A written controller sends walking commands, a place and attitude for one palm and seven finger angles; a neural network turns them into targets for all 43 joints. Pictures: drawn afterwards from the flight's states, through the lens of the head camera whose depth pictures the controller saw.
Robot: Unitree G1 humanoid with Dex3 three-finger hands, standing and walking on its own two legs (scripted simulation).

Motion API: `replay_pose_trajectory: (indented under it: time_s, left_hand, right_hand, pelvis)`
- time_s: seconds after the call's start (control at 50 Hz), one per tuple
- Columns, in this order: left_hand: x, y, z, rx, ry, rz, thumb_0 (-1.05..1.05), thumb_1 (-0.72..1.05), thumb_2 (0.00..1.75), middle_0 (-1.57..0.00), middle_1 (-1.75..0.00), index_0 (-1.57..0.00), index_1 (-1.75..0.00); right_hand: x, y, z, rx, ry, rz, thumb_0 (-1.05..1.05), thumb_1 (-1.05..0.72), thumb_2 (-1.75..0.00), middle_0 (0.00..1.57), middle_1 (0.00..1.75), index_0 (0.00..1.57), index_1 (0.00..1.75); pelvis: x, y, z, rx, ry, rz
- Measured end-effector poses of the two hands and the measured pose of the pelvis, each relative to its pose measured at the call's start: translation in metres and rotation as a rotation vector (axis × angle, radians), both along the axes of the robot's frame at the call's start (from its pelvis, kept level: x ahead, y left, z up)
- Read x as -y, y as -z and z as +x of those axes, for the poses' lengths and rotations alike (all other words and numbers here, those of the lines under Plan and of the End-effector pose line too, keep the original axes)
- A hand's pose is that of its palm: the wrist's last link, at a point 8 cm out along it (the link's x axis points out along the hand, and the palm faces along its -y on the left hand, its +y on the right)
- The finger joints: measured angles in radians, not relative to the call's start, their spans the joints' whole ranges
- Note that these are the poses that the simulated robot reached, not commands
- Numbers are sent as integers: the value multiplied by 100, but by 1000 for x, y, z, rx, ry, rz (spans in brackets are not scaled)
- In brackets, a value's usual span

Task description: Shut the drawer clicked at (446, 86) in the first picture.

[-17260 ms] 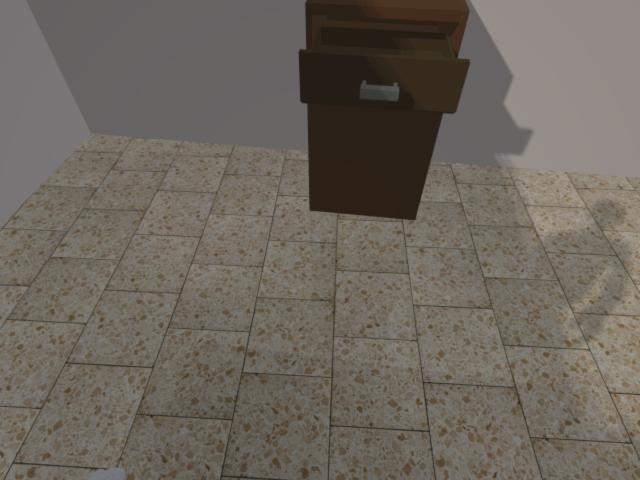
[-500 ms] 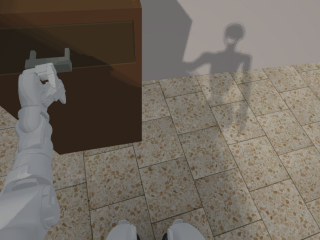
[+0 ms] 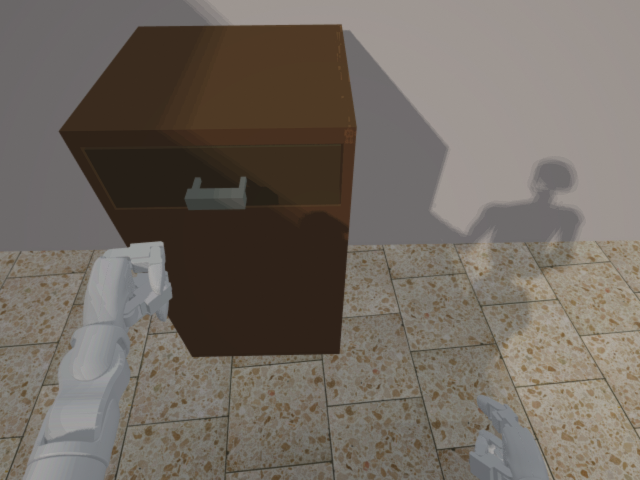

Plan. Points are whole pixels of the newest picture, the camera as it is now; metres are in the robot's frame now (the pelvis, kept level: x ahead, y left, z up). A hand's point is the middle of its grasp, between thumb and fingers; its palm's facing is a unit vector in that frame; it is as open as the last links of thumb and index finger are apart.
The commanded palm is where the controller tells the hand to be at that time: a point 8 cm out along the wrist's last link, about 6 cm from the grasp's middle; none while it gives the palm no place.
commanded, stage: draw the hand back to the body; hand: left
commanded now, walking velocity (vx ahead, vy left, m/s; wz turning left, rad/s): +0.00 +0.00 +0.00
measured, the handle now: (218, 190) +0.58 +0.23 +0.01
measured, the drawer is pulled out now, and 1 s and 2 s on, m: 0.00 0.00 0.00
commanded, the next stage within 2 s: step back with the hand held close in 0.74 s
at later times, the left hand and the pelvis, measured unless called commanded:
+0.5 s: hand (84, 355) +0.19 +0.22 +0.16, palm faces +0.35 -0.86 -0.37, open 3.3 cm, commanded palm +0.14 +0.26 +0.19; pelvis +0.00 -0.01 +0.02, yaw +0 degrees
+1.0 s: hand (65, 351) +0.19 +0.22 +0.19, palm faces +0.38 -0.81 -0.44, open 3.3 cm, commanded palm +0.13 +0.26 +0.19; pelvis +0.00 -0.02 +0.02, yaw -1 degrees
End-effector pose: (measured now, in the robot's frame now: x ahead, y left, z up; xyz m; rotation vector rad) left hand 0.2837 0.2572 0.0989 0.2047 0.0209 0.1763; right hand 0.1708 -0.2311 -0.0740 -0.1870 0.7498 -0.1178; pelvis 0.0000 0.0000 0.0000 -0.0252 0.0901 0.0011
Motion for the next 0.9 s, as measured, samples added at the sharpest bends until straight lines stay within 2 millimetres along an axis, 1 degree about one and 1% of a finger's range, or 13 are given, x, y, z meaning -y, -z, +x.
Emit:
replay_pose_trajectory:
  time_s: [0.1, 0.22, 0.44, 0.6, 0.64, 0.7, 0.82, 0.9]
  left_hand:
    - [-5, -16, -27, -1, -74, 46, 2, 90, 90, -140, -160, -140, -160]
    - [-5, -41, -58, 46, -109, 89, 2, 90, 90, -140, -160, -140, -160]
    - [-3, -72, -114, 106, -141, 182, 2, 90, 90, -140, -160, -140, -160]
    - [1, -97, -149, 158, -164, 266, 2, 89, 90, -141, -160, -140, -160]
    - [2, -99, -155, 167, -172, 276, 2, 89, 90, -141, -160, -140, -160]
    - [2, -97, -157, 165, -188, 268, 1, 89, 90, -141, -160, -140, -160]
    - [4, -88, -152, 151, -197, 239, 1, 89, 90, -141, -160, -140, -160]
    - [6, -91, -147, 163, -181, 248, 2, 89, 90, -141, -160, -140, -160]
  right_hand:
    - [-9, -12, 5, 35, -31, 13, 1, -91, -90, 20, 30, 20, 30]
    - [-12, -15, 1, 44, -56, 29, 1, -91, -90, 20, 30, 20, 30]
    - [4, -11, -11, 37, -43, 29, 1, -91, -90, 20, 30, 20, 30]
    - [13, -15, -7, 86, -33, 26, 2, -91, -90, 20, 30, 20, 30]
    - [14, -16, -5, 99, -33, 27, 2, -91, -90, 20, 30, 20, 30]
    - [14, -16, -2, 108, -39, 25, 2, -91, -90, 20, 30, 20, 30]
    - [13, -17, 1, 116, -47, 23, 2, -91, -90, 20, 30, 20, 30]
    - [12, -18, 1, 116, -46, 25, 2, -91, -90, 20, 30, 20, 30]
  pelvis:
    - [2, -10, -3, 63, 0, 7]
    - [5, -17, -3, 114, 3, 13]
    - [12, -20, -3, 152, 7, 17]
    - [18, -19, -3, 156, 7, 14]
    - [19, -19, -4, 157, 4, 14]
    - [21, -19, -5, 160, 0, 14]
    - [24, -19, -5, 159, 1, 16]
    - [24, -19, -3, 155, 5, 14]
